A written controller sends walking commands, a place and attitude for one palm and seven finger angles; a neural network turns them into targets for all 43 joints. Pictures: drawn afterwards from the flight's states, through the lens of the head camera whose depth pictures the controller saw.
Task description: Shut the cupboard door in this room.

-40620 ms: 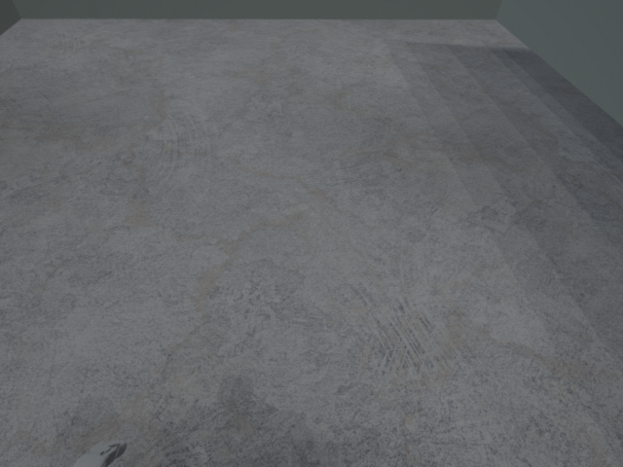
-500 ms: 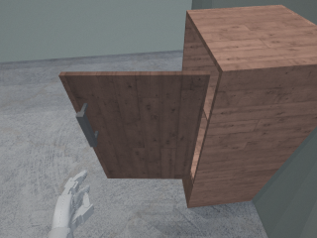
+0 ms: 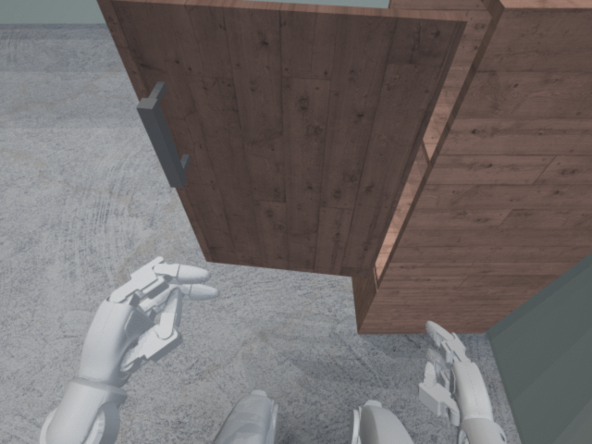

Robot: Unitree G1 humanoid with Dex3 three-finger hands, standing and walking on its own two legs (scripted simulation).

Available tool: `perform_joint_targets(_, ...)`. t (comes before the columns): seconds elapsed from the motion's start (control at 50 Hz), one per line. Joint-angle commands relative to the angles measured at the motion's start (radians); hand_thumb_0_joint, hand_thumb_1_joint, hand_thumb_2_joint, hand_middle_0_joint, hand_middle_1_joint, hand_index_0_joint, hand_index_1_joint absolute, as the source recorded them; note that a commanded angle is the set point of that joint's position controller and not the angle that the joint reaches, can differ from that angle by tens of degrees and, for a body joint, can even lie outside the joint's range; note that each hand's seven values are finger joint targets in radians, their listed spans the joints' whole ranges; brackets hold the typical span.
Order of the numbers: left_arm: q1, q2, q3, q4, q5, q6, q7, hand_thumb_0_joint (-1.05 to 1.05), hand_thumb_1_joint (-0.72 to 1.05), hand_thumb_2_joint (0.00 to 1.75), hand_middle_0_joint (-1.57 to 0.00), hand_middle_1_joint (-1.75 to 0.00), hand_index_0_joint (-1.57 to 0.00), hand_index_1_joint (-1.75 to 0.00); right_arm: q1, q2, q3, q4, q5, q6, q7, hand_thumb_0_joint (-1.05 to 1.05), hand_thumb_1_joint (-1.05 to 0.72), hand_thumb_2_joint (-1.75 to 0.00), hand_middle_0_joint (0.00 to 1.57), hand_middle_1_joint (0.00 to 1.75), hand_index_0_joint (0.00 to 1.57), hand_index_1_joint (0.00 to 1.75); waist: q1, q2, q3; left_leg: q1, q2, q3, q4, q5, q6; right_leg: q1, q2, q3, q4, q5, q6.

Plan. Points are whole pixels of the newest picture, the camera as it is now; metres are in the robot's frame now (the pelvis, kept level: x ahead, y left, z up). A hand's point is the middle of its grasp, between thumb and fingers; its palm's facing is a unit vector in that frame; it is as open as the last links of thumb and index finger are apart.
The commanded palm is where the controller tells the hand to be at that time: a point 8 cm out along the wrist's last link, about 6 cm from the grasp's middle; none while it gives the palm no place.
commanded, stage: raise the hand and make a fist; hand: left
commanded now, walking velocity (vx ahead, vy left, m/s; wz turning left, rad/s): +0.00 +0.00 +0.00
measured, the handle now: (169, 138) +0.48 +0.24 +0.12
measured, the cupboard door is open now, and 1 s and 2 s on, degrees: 83 83 83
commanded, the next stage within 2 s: bring the fist close to the handle in 1.24 s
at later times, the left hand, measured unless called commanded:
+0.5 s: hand (139, 315) +0.23 +0.20 +0.10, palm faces +0.00 -1.00 -0.04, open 3.1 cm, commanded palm +0.21 +0.25 +0.10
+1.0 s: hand (145, 279) +0.27 +0.20 +0.12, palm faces -0.03 -1.00 -0.05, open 3.1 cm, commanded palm +0.24 +0.25 +0.12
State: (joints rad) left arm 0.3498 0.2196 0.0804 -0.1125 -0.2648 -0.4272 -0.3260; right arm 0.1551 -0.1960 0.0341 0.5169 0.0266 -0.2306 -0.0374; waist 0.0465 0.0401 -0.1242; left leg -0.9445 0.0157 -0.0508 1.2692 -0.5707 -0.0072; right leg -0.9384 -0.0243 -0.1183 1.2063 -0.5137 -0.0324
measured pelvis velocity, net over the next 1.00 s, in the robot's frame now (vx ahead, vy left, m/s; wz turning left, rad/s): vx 0.04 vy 0.01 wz -0.01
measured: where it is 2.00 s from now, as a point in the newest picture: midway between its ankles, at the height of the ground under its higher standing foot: outside the picture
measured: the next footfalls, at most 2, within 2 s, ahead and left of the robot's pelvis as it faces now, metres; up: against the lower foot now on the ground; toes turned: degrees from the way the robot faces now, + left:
none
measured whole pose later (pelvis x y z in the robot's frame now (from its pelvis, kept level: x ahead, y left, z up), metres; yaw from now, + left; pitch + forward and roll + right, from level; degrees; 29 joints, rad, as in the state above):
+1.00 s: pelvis +0.04 +0.01 +0.05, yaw +0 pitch +10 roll -2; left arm 0.35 0.25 0.16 -0.07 -0.28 -0.25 -0.25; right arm 0.30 -0.25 0.04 0.50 0.03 -0.18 -0.05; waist 0.00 0.05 -0.12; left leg -0.67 0.00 -0.02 1.00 -0.51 0.02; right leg -0.67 -0.02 -0.09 0.95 -0.45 0.00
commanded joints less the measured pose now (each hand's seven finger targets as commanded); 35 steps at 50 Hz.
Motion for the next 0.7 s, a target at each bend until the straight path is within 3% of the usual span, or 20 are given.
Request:
perform_joint_targets(0.0,0.179,0.156,0.174,-0.164,-0.036,0.211,0.027,0.00,0.90,0.90,-0.82,-0.98,-0.82,-0.98,-0.017,-0.148,-0.089,-0.241,0.030,0.001,-0.033,0.00,-0.90,-0.90,0.20,0.30,0.20,0.30,0.024,-0.095,-0.266,0.112,-0.046,0.030,-0.296,0.200,0.031,0.381,0.006,0.148,-0.332,0.028,0.023)
perform_joint_targets(0.04,0.159,0.149,0.225,-0.261,-0.055,0.195,0.104,0.00,0.90,0.90,-0.86,-1.02,-0.86,-1.02,-0.010,-0.120,-0.082,-0.240,0.019,0.007,-0.033,0.00,-0.90,-0.90,0.20,0.30,0.20,0.30,0.037,-0.084,-0.293,0.150,-0.039,0.025,-0.310,0.273,0.027,0.414,0.014,0.119,-0.303,0.145,0.022)
perform_joint_targets(0.06,0.162,0.152,0.248,-0.276,-0.056,0.165,0.145,0.00,0.90,0.90,-0.88,-1.04,-0.88,-1.04,-0.013,-0.112,-0.079,-0.230,0.012,0.006,-0.036,0.00,-0.90,-0.90,0.20,0.30,0.20,0.30,0.043,-0.084,-0.270,0.159,-0.030,0.017,-0.315,0.292,0.025,0.404,0.029,0.093,-0.281,0.187,0.015)
perform_joint_targets(0.08,0.131,0.127,0.221,-0.328,-0.052,0.116,0.177,0.00,0.90,0.90,-0.90,-1.06,-0.90,-1.06,0.009,-0.108,-0.075,-0.228,0.005,-0.002,-0.034,0.00,-0.90,-0.90,0.20,0.30,0.20,0.30,0.031,-0.075,-0.274,0.176,-0.027,0.009,-0.323,0.320,0.024,0.382,0.033,0.075,-0.262,0.233,0.012)
perform_joint_targets(0.12,0.103,0.086,0.159,-0.313,-0.030,0.018,0.207,0.00,0.90,0.90,-0.93,-1.10,-0.93,-1.10,0.035,-0.112,-0.071,-0.196,-0.010,-0.021,-0.023,0.00,-0.90,-0.90,0.20,0.30,0.20,0.30,-0.006,-0.032,-0.211,0.180,-0.022,0.004,-0.318,0.318,0.017,0.295,0.037,0.056,-0.235,0.235,0.008)
perform_joint_targets(0.16,0.048,0.078,0.096,-0.295,0.000,-0.062,0.198,0.00,0.90,0.90,-0.97,-1.14,-0.97,-1.14,0.042,-0.136,-0.070,-0.173,-0.017,-0.036,-0.015,0.00,-0.90,-0.90,0.20,0.30,0.20,0.30,-0.049,-0.010,-0.152,0.162,-0.018,-0.001,-0.295,0.268,0.020,0.210,0.037,0.056,-0.225,0.168,0.004)
perform_joint_targets(0.2,0.068,0.040,0.021,-0.226,0.011,-0.092,0.151,0.00,0.90,0.90,-1.01,-1.18,-1.01,-1.18,0.055,-0.153,-0.074,-0.162,-0.014,-0.051,-0.012,0.00,-0.90,-0.90,0.20,0.30,0.20,0.30,-0.075,0.003,-0.113,0.155,-0.018,-0.005,-0.298,0.200,0.019,0.160,0.032,0.059,-0.242,0.089,0.002)
perform_joint_targets(0.26,0.099,0.068,0.008,-0.159,0.005,-0.045,0.070,0.00,0.90,0.90,-1.06,-1.24,-1.06,-1.24,0.064,-0.181,-0.080,-0.175,0.005,-0.059,-0.021,0.00,-0.90,-0.90,0.20,0.30,0.20,0.30,-0.081,-0.034,-0.105,0.143,-0.023,-0.009,-0.322,0.119,0.027,0.184,0.026,0.083,-0.297,0.001,0.004)
perform_joint_targets(0.3,0.097,0.134,0.069,-0.201,-0.004,0.002,0.051,0.00,0.90,0.90,-1.10,-1.28,-1.10,-1.28,0.069,-0.185,-0.086,-0.196,0.015,-0.055,-0.030,0.00,-0.90,-0.90,0.20,0.30,0.20,0.30,-0.054,-0.024,-0.166,0.165,-0.029,-0.002,-0.347,0.120,0.029,0.240,0.019,0.095,-0.324,-0.012,0.006)
perform_joint_targets(0.36,0.094,0.224,0.206,-0.293,-0.020,0.041,0.103,0.00,0.90,0.90,-1.15,-1.34,-1.15,-1.34,0.059,-0.170,-0.082,-0.209,0.008,-0.033,-0.040,0.00,-0.90,-0.90,0.20,0.30,0.20,0.30,-0.004,0.022,-0.236,0.223,-0.030,0.001,-0.380,0.209,0.027,0.327,0.032,0.073,-0.306,0.087,0.001)
perform_joint_targets(0.38,0.097,0.185,0.193,-0.330,-0.028,0.041,0.124,0.00,0.90,0.90,-1.17,-1.36,-1.17,-1.36,0.058,-0.158,-0.077,-0.221,0.008,-0.027,-0.040,0.00,-0.90,-0.90,0.20,0.30,0.20,0.30,-0.002,0.037,-0.237,0.255,-0.028,0.000,-0.393,0.248,0.023,0.337,0.034,0.056,-0.297,0.135,0.000)
perform_joint_targets(0.42,0.084,0.150,0.190,-0.357,-0.041,0.024,0.171,0.00,0.90,0.90,-1.21,-1.40,-1.21,-1.40,0.063,-0.144,-0.071,-0.215,0.003,-0.021,-0.036,0.00,-0.90,-0.90,0.20,0.30,0.20,0.30,-0.005,0.064,-0.219,0.288,-0.026,-0.001,-0.398,0.307,0.013,0.338,0.041,0.039,-0.288,0.204,-0.001)
perform_joint_targets(0.46,0.080,0.131,0.176,-0.324,-0.038,0.013,0.193,0.00,0.90,0.90,-1.24,-1.44,-1.24,-1.44,0.078,-0.149,-0.066,-0.205,-0.006,-0.013,-0.028,0.00,-0.90,-0.90,0.20,0.30,0.20,0.30,-0.023,0.035,-0.198,0.288,-0.021,-0.007,-0.389,0.348,0.011,0.331,0.048,0.029,-0.282,0.243,0.000)
perform_joint_targets(0.52,0.072,0.061,0.069,-0.212,-0.011,0.032,0.158,0.00,0.90,0.90,-1.30,-1.50,-1.30,-1.50,0.089,-0.167,-0.066,-0.194,-0.004,-0.007,-0.017,0.00,-0.90,-0.90,0.20,0.30,0.20,0.30,-0.073,0.013,-0.096,0.267,-0.014,-0.006,-0.385,0.301,0.007,0.265,0.046,0.026,-0.302,0.219,0.007)
perform_joint_targets(0.56,0.068,0.062,0.034,-0.140,0.003,0.069,0.109,0.00,0.90,0.90,-1.30,-1.50,-1.30,-1.50,0.097,-0.181,-0.065,-0.195,0.001,-0.003,-0.017,0.00,-0.90,-0.90,0.20,0.30,0.20,0.30,-0.086,-0.025,-0.058,0.248,-0.014,-0.009,-0.392,0.273,0.015,0.274,0.044,0.035,-0.326,0.202,0.006)
perform_joint_targets(0.62,0.015,0.124,0.066,-0.189,0.008,0.109,0.064,0.00,0.90,0.90,-1.30,-1.50,-1.30,-1.50,0.100,-0.188,-0.065,-0.216,0.010,-0.006,-0.024,0.00,-0.90,-0.90,0.20,0.30,0.20,0.30,-0.069,0.007,-0.118,0.288,-0.017,-0.006,-0.411,0.287,0.018,0.321,0.036,0.045,-0.347,0.216,0.005)
perform_joint_targets(0.66,-0.012,0.196,0.151,-0.228,-0.002,0.117,0.076,0.00,0.90,0.90,-1.30,-1.50,-1.30,-1.50,0.092,-0.184,-0.063,-0.216,0.006,-0.005,-0.031,0.00,-0.90,-0.90,0.20,0.30,0.20,0.30,-0.049,0.007,-0.165,0.308,-0.018,-0.003,-0.415,0.314,0.020,0.366,0.041,0.050,-0.346,0.239,0.004)
perform_joint_targets(0.68,-0.040,0.198,0.171,-0.280,-0.011,0.107,0.088,0.00,0.90,0.90,-1.30,-1.50,-1.30,-1.50,0.088,-0.174,-0.058,-0.222,0.004,-0.004,-0.033,0.00,-0.90,-0.90,0.20,0.30,0.20,0.30,-0.037,0.025,-0.208,0.332,-0.019,-0.004,-0.422,0.346,0.018,0.393,0.039,0.047,-0.341,0.267,0.002)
